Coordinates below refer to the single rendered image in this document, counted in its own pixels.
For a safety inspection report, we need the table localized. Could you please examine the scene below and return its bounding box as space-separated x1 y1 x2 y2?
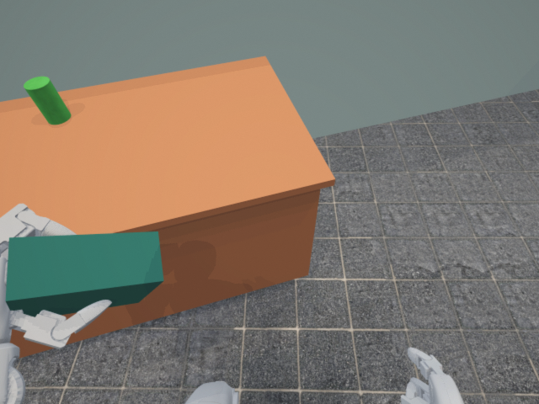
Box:
0 56 335 359

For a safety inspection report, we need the left robot forearm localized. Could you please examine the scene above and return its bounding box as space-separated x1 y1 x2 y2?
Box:
0 343 25 404

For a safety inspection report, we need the left robot thigh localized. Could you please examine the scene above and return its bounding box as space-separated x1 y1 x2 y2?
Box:
185 382 239 404

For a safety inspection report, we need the left robot hand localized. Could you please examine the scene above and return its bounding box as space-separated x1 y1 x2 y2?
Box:
0 204 112 349

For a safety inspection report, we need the right robot hand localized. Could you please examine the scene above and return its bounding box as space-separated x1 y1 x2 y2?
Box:
401 348 464 404

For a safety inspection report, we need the sponge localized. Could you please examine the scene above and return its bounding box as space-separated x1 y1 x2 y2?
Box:
6 231 163 317

